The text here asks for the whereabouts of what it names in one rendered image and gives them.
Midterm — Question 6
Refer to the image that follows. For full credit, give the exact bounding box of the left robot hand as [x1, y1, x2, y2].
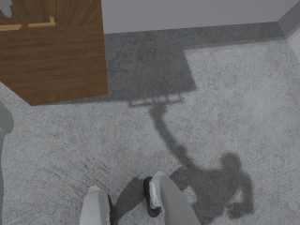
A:
[0, 0, 12, 18]

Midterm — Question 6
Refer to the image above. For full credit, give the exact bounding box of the right robot foot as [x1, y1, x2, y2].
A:
[143, 176, 159, 218]

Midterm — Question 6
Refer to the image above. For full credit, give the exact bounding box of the right robot thigh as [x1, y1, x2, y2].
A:
[149, 175, 201, 225]

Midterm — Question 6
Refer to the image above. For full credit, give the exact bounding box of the handle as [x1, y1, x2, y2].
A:
[0, 22, 58, 37]

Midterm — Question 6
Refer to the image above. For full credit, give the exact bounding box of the left robot upper arm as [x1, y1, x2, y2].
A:
[0, 100, 14, 225]

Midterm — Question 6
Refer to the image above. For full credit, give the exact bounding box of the cabinet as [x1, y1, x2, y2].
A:
[0, 0, 109, 106]

